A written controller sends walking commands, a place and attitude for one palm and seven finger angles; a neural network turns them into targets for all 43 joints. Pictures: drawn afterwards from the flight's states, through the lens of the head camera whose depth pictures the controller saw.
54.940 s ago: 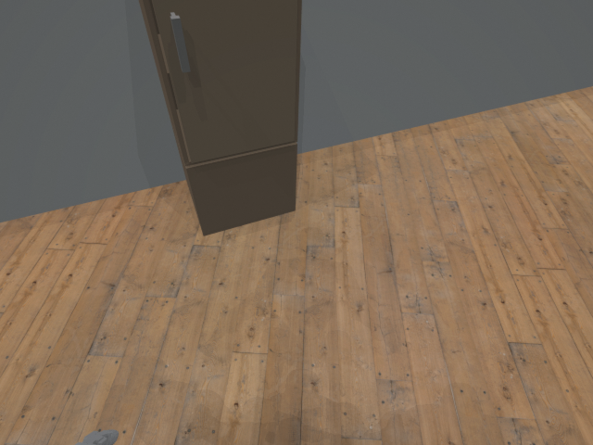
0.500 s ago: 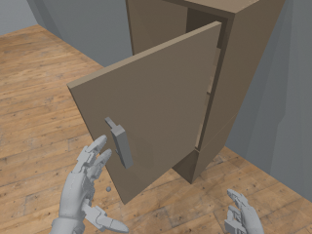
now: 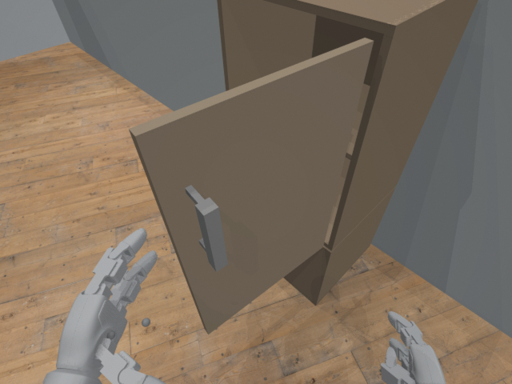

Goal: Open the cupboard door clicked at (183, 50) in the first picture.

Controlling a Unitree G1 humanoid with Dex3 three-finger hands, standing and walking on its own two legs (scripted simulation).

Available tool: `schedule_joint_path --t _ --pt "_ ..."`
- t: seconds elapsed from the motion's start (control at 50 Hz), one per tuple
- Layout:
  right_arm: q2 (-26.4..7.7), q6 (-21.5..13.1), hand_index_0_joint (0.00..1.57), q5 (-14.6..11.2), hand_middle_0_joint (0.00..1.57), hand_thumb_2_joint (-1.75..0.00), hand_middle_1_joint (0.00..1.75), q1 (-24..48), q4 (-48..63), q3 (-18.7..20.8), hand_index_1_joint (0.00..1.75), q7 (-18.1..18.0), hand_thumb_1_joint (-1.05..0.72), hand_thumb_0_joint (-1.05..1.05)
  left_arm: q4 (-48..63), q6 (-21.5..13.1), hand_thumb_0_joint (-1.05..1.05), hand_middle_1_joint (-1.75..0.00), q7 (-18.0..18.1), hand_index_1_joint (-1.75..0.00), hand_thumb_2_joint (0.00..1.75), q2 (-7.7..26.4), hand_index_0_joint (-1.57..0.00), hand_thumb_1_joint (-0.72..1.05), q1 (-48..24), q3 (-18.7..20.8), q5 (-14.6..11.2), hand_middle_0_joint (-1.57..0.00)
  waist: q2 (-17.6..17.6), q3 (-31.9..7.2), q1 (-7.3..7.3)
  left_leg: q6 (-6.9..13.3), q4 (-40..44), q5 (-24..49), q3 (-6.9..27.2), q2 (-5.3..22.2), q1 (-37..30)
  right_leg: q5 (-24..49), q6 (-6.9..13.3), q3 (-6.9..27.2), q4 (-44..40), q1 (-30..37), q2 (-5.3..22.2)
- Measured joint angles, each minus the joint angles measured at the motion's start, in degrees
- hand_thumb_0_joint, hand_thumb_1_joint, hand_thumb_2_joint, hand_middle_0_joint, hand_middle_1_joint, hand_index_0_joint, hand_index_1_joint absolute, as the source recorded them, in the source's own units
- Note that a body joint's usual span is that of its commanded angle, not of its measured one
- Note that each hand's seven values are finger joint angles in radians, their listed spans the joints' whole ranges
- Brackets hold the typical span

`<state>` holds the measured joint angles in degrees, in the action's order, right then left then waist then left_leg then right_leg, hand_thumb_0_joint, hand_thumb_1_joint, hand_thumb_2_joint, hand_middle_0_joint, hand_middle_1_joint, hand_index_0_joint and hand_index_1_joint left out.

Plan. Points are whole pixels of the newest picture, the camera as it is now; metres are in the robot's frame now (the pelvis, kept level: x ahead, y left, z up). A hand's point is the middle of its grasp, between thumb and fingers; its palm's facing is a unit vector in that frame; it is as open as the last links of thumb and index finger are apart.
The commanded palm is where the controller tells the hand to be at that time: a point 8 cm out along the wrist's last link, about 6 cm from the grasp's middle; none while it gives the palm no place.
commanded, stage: draw the hand back to the body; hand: left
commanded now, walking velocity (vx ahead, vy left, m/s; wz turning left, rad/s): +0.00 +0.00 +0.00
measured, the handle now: (205, 229) +0.31 +0.10 +0.11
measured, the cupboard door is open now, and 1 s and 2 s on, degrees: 84 84 84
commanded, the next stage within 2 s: step back with the hand held close in 1.52 s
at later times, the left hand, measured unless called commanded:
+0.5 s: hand (91, 309) +0.17 +0.20 +0.14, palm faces +0.07 -0.99 -0.15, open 16.0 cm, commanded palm +0.14 +0.26 +0.16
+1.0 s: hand (46, 257) +0.22 +0.26 +0.18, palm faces +0.37 -0.85 -0.38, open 10.8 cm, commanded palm +0.17 +0.30 +0.20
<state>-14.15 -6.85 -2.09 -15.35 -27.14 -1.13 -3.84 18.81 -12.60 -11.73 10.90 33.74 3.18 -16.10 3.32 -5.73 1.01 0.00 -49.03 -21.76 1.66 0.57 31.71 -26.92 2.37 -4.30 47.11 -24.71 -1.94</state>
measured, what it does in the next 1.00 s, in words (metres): stands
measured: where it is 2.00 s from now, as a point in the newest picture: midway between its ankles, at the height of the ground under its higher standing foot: outside the picture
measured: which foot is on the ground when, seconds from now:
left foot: down 0.00-1.00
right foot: down 0.00-1.00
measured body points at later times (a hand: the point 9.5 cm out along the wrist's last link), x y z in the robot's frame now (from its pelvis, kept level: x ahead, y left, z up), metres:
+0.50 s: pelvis +0.00 +0.02 +0.01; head -0.03 +0.02 +0.46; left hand +0.16 +0.25 +0.15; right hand +0.19 -0.19 -0.04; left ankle +0.04 +0.12 -0.70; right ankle -0.03 -0.09 -0.70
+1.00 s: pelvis +0.02 +0.02 +0.04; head +0.01 +0.00 +0.49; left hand +0.19 +0.30 +0.20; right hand +0.21 -0.20 -0.04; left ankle +0.04 +0.12 -0.70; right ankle -0.03 -0.09 -0.70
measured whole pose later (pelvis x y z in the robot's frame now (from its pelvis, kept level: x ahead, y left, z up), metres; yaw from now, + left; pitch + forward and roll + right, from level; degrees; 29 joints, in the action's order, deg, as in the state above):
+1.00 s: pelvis +0.02 +0.02 +0.04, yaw -2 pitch -3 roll +0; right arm -12.6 -5.3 0.1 -11.8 -34.6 -2.9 -5.1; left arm 25.3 -2.8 7.4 19.1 30.3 14.9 -4.0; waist 2.6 -0.1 3.4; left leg 1.6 -27.1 -14.0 -1.1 -1.0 10.4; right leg -17.9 0.7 -1.3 24.6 -4.1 -0.5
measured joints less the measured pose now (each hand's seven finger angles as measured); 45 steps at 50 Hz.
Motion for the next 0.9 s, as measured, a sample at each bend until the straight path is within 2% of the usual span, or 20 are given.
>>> schedule_joint_path --t 0.1,0.2,0.36,0.46,0.54,0.64,0.74,0.9 --pt "1.07 -0.41 0.20 -0.04 0.20 -0.89 0.30 0.02 0.63 -0.51 0.30 0.10 -0.90 0.01 2.73 1.87 -0.01 -0.30 1.85 -0.30 0.30 1.04 -0.15 -0.50 0.10 -0.66 1.31 -0.15 -0.20 0.20 0.13 0.70 0.33 0.26 -0.77 -0.31 -0.44 0.40 -0.56 0.72 -0.20 0.22 0.40" --pt "1.73 -0.68 0.20 -0.21 0.20 -0.89 0.30 0.02 0.67 -1.51 0.30 0.33 -0.90 0.01 5.47 3.70 -0.01 -0.30 3.53 -0.30 0.30 1.41 -0.15 -0.50 0.05 0.71 1.19 -0.15 -0.04 0.24 0.44 1.20 0.69 0.49 -0.95 -0.52 -1.09 0.92 -1.05 0.88 -1.02 1.08 0.61" --pt "1.55 -1.30 0.20 -0.40 0.20 -0.89 0.30 0.16 -0.02 -2.69 0.30 -0.10 -0.90 0.01 7.76 8.75 -0.01 -0.30 2.92 -0.30 0.30 2.46 -0.15 -0.50 -0.73 1.72 1.20 -0.15 0.05 0.28 0.98 1.78 2.05 1.14 -0.83 -0.99 -2.91 1.83 -1.66 0.74 -3.03 3.31 1.01" --pt "1.41 -1.84 0.20 -0.54 0.20 -0.89 0.30 0.30 -0.66 -2.84 0.30 -0.44 -0.90 0.01 9.26 10.94 -0.01 -0.30 2.12 -0.30 0.31 3.87 -0.15 -0.47 -0.87 3.99 0.07 -0.15 -0.26 0.17 1.21 1.84 3.45 1.68 -0.85 -1.06 -4.51 2.51 -1.75 0.79 -4.63 4.96 1.05" --pt "1.62 -1.03 0.20 0.25 0.20 -0.89 0.30 0.81 -1.27 -3.07 0.30 -1.90 -0.90 0.01 9.94 11.65 -0.01 -0.30 9.99 -0.30 0.35 6.12 -0.16 -0.39 -0.94 4.63 6.44 -0.16 -0.51 1.37 1.53 1.76 6.34 2.75 -0.97 -0.78 -7.64 4.02 -1.75 1.02 -8.07 8.19 0.73" --pt "1.46 -0.41 0.20 1.15 0.20 -0.89 0.30 1.37 -2.06 -3.03 0.30 -2.32 -0.90 0.01 9.29 11.86 -0.01 -0.30 16.25 -0.30 0.41 5.81 -0.16 -0.25 -0.84 5.04 10.48 -0.16 -0.46 3.49 1.52 1.81 10.73 4.59 -1.30 -0.90 -11.34 6.15 -1.80 1.40 -12.66 11.81 0.80" --pt "1.44 -0.18 0.20 1.80 0.20 -0.89 0.30 1.75 -4.39 -2.89 0.30 -2.19 -0.90 0.01 8.76 11.13 -0.01 -0.30 18.42 -0.30 0.47 6.63 -0.17 -0.09 -0.75 5.80 11.85 -0.17 -0.69 4.58 1.83 1.93 15.05 6.09 -1.91 -1.29 -14.91 7.54 -1.93 2.04 -16.42 14.94 1.21" --pt "1.41 0.53 0.20 2.09 0.20 -0.89 0.30 2.68 -6.86 -2.21 0.30 -1.53 -0.90 0.01 7.83 9.97 0.00 -0.30 19.23 -0.30 0.59 7.83 -0.18 0.18 -1.91 9.41 12.29 -0.18 -0.45 5.31 2.16 1.84 19.95 7.26 -2.61 -1.64 -19.56 8.65 -1.93 2.80 -20.70 19.05 1.56"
